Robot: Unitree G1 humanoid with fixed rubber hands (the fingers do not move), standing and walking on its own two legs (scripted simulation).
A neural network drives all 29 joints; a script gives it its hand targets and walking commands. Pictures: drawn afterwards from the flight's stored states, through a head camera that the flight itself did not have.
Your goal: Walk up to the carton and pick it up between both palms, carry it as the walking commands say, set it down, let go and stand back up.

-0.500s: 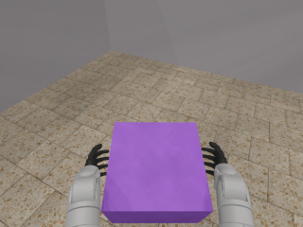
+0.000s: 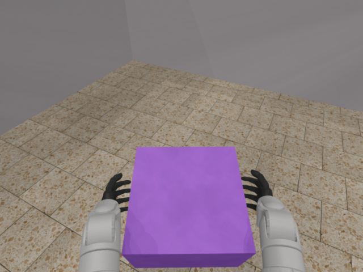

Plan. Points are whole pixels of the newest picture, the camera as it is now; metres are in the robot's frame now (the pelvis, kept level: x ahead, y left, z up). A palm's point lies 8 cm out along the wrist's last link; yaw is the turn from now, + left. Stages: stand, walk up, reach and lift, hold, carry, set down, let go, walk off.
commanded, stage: hold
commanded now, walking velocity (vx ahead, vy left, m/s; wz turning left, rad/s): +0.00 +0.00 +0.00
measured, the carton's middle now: (186, 205) +0.31 +0.00 -0.03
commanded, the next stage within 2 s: carry in 0.82 s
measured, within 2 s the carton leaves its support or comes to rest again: neither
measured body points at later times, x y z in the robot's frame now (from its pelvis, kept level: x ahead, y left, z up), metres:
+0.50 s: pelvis +0.00 +0.00 +0.00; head -0.05 +0.00 +0.45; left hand +0.28 +0.17 +0.03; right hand +0.29 -0.18 +0.04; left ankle +0.01 +0.12 -0.75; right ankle +0.00 -0.12 -0.75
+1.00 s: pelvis +0.01 +0.01 -0.01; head -0.02 +0.01 +0.44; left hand +0.29 +0.19 +0.03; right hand +0.31 -0.16 +0.04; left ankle +0.01 +0.12 -0.73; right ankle +0.00 -0.13 -0.75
